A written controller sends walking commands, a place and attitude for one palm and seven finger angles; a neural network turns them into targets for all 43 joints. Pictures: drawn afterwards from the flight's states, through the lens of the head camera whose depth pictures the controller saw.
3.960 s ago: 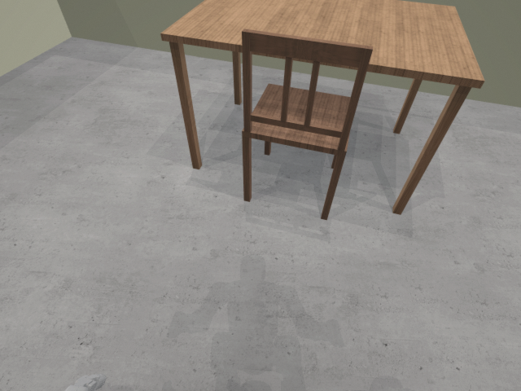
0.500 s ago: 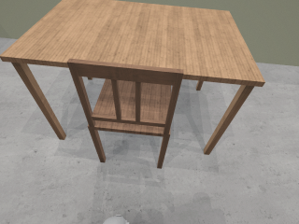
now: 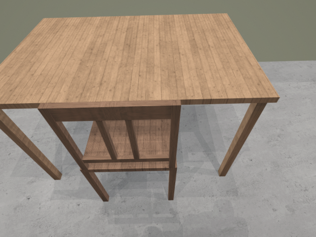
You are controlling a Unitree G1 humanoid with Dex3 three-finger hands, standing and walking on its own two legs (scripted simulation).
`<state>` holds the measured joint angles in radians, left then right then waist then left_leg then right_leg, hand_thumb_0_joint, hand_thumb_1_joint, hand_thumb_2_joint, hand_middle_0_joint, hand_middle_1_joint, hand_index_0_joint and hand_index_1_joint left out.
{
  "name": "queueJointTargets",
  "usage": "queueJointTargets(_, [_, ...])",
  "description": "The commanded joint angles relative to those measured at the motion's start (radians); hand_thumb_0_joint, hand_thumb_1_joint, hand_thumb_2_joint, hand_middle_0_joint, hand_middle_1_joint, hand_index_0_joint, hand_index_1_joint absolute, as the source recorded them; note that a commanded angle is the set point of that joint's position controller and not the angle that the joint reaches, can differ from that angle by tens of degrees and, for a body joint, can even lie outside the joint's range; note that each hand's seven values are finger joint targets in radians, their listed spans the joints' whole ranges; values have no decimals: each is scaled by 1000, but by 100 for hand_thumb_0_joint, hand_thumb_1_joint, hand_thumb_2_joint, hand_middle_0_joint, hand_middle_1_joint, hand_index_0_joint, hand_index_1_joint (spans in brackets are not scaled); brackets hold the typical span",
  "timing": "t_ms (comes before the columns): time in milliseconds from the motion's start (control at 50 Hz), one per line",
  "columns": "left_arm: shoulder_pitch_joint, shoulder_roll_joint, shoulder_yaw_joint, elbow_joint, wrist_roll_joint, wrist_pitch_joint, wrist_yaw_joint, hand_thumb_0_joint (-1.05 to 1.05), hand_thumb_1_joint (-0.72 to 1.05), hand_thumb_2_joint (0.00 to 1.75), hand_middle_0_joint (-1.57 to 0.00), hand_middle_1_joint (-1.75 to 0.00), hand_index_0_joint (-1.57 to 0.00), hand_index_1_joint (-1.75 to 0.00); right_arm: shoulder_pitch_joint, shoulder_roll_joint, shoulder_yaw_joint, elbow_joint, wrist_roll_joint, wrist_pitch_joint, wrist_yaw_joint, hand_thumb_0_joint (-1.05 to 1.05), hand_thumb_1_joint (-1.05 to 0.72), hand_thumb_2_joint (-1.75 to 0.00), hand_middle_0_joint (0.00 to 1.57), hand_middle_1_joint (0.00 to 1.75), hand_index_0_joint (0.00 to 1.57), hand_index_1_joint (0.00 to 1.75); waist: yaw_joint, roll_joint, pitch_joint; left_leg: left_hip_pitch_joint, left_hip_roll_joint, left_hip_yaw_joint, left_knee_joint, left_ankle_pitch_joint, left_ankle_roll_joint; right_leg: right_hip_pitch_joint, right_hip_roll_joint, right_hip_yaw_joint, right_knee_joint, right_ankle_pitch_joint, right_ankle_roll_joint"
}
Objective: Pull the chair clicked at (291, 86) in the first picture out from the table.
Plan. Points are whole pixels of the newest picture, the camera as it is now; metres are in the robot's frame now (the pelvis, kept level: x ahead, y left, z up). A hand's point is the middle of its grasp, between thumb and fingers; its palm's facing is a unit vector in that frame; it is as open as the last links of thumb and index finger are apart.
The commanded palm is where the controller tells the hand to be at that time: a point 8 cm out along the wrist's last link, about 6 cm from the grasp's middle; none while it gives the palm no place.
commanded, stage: come to a stop and stand still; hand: left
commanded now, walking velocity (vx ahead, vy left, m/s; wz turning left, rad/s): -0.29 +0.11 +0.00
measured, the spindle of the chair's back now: (107, 140) +0.46 +0.20 -0.11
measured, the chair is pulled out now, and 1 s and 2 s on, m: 0.00 0.00 0.00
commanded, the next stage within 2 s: look again from close up in 1.14 s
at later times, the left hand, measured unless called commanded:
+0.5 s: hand out of the picture -0.03 +0.25 -0.18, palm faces +0.09 -0.97 -0.23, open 7.3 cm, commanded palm none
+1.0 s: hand out of the picture -0.12 +0.17 -0.17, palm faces +0.04 -0.99 -0.14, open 7.3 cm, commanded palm none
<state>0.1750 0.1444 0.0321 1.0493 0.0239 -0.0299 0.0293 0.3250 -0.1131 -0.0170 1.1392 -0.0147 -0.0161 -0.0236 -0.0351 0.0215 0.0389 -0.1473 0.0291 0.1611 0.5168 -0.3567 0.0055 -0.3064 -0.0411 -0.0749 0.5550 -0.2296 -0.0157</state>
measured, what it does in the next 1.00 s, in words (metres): steps on the spot: right foot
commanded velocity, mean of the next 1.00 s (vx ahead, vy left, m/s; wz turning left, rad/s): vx -0.03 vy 0.02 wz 0.00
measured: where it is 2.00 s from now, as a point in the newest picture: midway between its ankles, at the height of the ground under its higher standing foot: outside the picture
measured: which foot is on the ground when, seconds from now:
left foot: down 0.00-1.00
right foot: down 0.00-0.30, up 0.32-0.64, down 0.66-1.00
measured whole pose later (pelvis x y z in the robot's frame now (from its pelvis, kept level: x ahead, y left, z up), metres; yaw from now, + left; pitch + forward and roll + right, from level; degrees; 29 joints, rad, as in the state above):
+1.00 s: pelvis -0.09 +0.02 +0.01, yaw +1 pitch -3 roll +0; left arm 0.33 0.10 -0.01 1.15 0.01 0.01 0.04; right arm 0.32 -0.13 0.00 1.18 -0.01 0.03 -0.03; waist -0.02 -0.01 0.02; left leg -0.21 0.01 0.13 0.37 -0.11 0.03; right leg -0.07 0.02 -0.05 0.40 -0.29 -0.04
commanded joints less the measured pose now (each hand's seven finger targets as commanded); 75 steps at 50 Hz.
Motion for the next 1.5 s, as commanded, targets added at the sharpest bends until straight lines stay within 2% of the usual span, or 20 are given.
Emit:
queueJointTargets(0, [91,169,21,-3,-12,0,22,0,90,90,-20,-30,-20,-30,93,-67,-23,-24,16,19,-12,0,-90,-90,20,30,20,30,14,-226,-106,-92,47,-75,20,-18,-39,231,-265,201,-109,915,-124])
queueJointTargets(120, [72,190,51,-15,1,26,35,0,90,90,-20,-30,-20,-30,28,-80,-42,-64,11,47,-20,0,-90,-90,20,30,20,30,53,-135,-103,-193,24,-108,228,-160,-51,264,-315,222,-115,951,-207])
queueJointTargets(180, [19,193,59,-45,6,39,33,0,90,90,-20,-30,-20,-30,43,-72,-46,-79,10,49,-15,0,-90,-90,20,30,20,30,31,-128,-114,-128,18,-110,136,-69,-52,191,-283,189,-108,762,-178])
queueJointTargets(240, [-17,148,47,-61,-7,53,22,0,90,90,-20,-30,-20,-30,95,-103,-47,-70,3,33,-12,0,-90,-90,20,30,20,30,-2,-57,-111,67,68,-126,-116,237,-26,17,-153,100,-30,295,-57])
queueJointTargets(260, [-12,103,39,-79,-12,62,14,0,90,90,-20,-30,-20,-30,51,-161,-52,-100,-6,26,-11,0,-90,-90,20,30,20,30,16,143,-75,-6,209,-294,-208,347,38,-35,-41,20,49,26,6])
queueJointTargets(300, [-22,98,42,-63,0,87,20,0,90,90,-20,-30,-20,-30,-81,-172,-45,-138,-13,24,-17,0,-90,-90,20,30,20,30,34,214,34,-201,281,-349,-313,356,131,-21,10,91,334,-269,22])
queueJointTargets(380, [81,101,41,-19,1,89,13,0,90,90,-20,-30,-20,-30,-134,-172,-30,-157,-9,20,-25,0,-90,-90,20,30,20,30,71,86,44,-135,213,-255,-277,318,135,-85,11,120,457,-190,29])
queueJointTargets(540, [113,89,7,-2,-4,77,14,0,90,90,-20,-30,-20,-30,-42,-185,-39,-108,-2,22,-22,0,-90,-90,20,30,20,30,18,80,-49,96,234,-316,-270,355,164,4,-7,65,70,-238,35])
queueJointTargets(600, [201,81,1,41,-5,63,20,0,90,90,-20,-30,-20,-30,-50,-177,-35,-95,8,23,-16,0,-90,-90,20,30,20,30,46,25,-77,58,182,-281,-231,283,106,144,-7,48,-179,-41,24])
queueJointTargets(660, [184,118,-9,56,-6,41,22,0,90,90,-20,-30,-20,-30,-66,-121,-19,-86,18,25,-7,0,-90,-90,20,30,20,30,19,-59,11,3,73,-197,-210,116,8,88,-120,189,-288,-24,-35])
queueJointTargets(720, [158,93,-19,63,-10,23,18,0,90,90,-20,-30,-20,-30,-50,-125,-15,-56,11,24,-5,0,-90,-90,20,30,20,30,7,-179,37,77,80,-176,-188,227,14,26,-101,172,-300,23,-27])
queueJointTargets(880, [220,77,-22,80,-15,29,20,0,90,90,-20,-30,-20,-30,0,-108,2,0,7,31,-7,0,-90,-90,20,30,20,30,20,-23,114,19,71,-188,-233,102,11,-13,-76,170,-319,-167,-25])
queueJointTargets(1020, [245,55,-19,82,-16,30,18,0,90,90,-20,-30,-20,-30,48,-78,2,14,6,34,-13,0,-90,-90,20,30,20,30,26,-26,136,-15,65,-186,-211,75,11,-35,-68,165,-329,-224,-31])
queueJointTargets(1200, [260,23,-23,91,-20,18,21,0,90,90,-20,-30,-20,-30,76,-64,7,23,6,15,-22,0,-90,-90,20,30,20,30,25,-18,64,5,85,-190,-196,203,15,40,-62,157,-286,-38,-31])
queueJointTargets(1220, [185,235,-36,-42,-11,-8,18,0,90,90,-20,-30,-20,-30,-2,-173,-26,-133,-21,15,6,0,-90,-90,20,30,20,30,-7,50,141,-84,-3,-210,-128,231,30,-5,-22,118,-224,-57,-57])
queueJointTargets(1240, [209,159,-10,-33,-5,-7,25,0,90,90,-20,-30,-20,-30,-19,-162,-42,-121,-14,-7,-1,0,-90,-90,20,30,20,30,33,40,78,-104,71,-199,-68,134,21,-24,-70,145,-198,-104,-51])
queueJointTargets(1300, [231,76,-23,-29,-3,-7,29,0,90,90,-20,-30,-20,-30,42,-78,-30,-112,-7,-5,-7,0,-90,-90,20,30,20,30,13,-55,-21,-86,46,-184,22,207,14,26,-111,189,-234,13,-64])
queueJointTargets(1340, [212,81,-16,-43,-4,-6,34,0,90,90,-20,-30,-20,-30,45,-81,-25,-125,-12,0,-3,0,-90,-90,20,30,20,30,8,-129,-29,-106,37,-168,50,219,22,60,-116,182,-211,109,-64])
queueJointTargets(1420, [243,86,-10,-69,0,0,38,0,90,90,-20,-30,-20,-30,22,-94,-19,-137,-9,-4,-8,0,-90,-90,20,30,20,30,29,-81,-32,-105,53,-154,42,354,36,123,-91,151,-117,389,-46])
queueJointTargets(1480, [248,105,-1,-83,-1,9,37,0,90,90,-20,-30,-20,-30,-8,-120,-27,-144,-3,0,-12,0,-90,-90,20,30,20,30,34,-81,-7,-92,66,-158,38,416,42,104,-76,131,-95,389,-31])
